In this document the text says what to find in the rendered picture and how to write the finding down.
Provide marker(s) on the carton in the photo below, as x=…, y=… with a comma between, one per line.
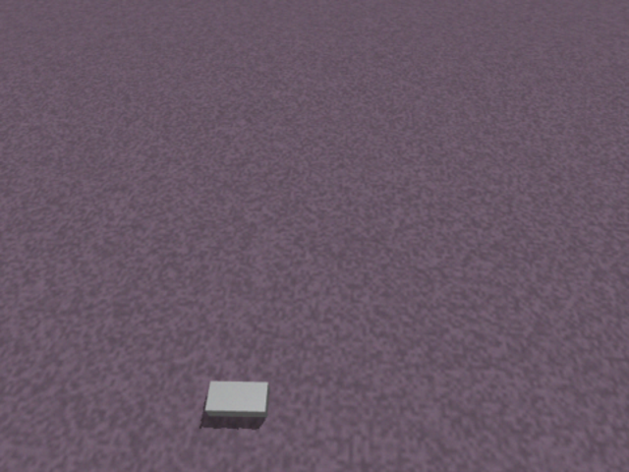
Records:
x=237, y=399

